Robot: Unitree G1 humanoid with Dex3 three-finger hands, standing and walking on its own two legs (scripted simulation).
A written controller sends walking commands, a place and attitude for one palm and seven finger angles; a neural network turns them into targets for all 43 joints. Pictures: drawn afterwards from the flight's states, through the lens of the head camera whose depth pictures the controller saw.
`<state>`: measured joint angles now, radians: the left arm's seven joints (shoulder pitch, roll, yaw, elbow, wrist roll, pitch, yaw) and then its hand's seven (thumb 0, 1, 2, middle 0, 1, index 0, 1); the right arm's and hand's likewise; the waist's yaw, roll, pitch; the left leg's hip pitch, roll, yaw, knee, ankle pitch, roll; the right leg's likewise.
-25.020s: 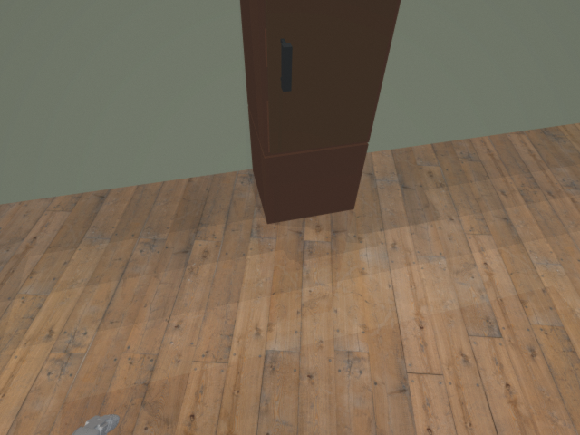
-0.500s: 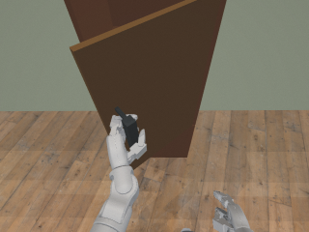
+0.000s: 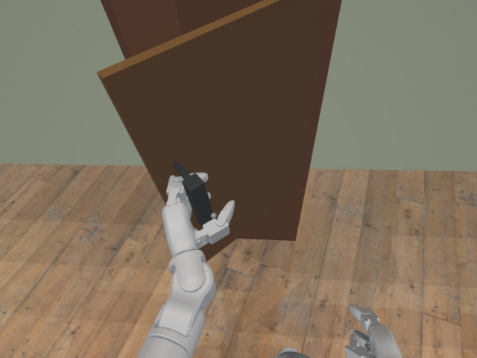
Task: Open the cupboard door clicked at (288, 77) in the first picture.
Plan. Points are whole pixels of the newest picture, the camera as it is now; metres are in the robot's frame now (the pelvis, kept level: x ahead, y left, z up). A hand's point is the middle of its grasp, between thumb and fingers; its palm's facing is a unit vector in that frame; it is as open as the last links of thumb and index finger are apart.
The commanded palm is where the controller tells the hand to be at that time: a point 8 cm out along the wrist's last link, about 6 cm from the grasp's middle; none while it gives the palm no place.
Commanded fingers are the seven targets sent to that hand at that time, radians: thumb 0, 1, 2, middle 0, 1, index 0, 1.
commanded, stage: open thumb and fingers to let go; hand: left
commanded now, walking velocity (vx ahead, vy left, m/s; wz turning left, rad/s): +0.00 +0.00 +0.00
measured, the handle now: (193, 196) +0.38 +0.09 +0.05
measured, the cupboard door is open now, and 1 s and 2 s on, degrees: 43 44 44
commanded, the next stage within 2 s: slide the hand sideways off the handle in 0.50 s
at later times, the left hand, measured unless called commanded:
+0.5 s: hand (207, 217) +0.33 +0.06 +0.06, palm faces +0.27 -0.96 -0.03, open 15.4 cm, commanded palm +0.30 +0.11 +0.05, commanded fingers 0.00 -0.50 0.30 -0.15 -0.30 -0.15 -0.30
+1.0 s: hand (205, 236) +0.30 +0.06 +0.06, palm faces -0.17 -0.99 +0.03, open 16.4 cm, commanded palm +0.27 +0.12 +0.05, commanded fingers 0.00 -0.50 0.30 -0.15 -0.30 -0.15 -0.30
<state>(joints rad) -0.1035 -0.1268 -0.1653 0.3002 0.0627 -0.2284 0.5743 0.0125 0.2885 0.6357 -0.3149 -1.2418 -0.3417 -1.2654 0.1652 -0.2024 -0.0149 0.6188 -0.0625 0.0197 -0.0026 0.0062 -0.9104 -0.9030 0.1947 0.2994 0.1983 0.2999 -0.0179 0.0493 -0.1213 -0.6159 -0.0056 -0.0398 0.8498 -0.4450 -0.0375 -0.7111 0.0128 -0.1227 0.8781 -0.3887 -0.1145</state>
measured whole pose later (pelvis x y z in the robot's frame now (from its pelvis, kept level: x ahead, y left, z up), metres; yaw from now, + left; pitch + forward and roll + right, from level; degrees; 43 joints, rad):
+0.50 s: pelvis -0.02 +0.04 -0.01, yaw -2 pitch +12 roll +1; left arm -0.24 -0.15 -0.19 0.45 0.10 -0.29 0.64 -0.01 -0.49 0.30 -0.22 -0.68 -0.22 -0.66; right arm 0.17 -0.19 -0.01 0.63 -0.07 -0.02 0.00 0.01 -0.91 -0.90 0.20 0.30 0.20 0.30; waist -0.02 0.04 -0.12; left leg -0.68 -0.02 -0.01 0.93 -0.46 0.00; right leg -0.77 0.00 -0.09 0.92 -0.36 -0.07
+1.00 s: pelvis -0.02 +0.07 -0.01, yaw -3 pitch +11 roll +0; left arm -0.14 -0.07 -0.26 0.36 0.00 -0.30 0.20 -0.01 -0.50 0.30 -0.13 -0.31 -0.13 -0.30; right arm 0.26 -0.21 0.02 0.53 -0.02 -0.05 0.02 0.01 -0.91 -0.90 0.20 0.30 0.20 0.30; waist -0.01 0.03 -0.10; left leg -0.65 -0.05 0.03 0.93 -0.47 0.05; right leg -0.74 -0.02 -0.04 0.92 -0.36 -0.02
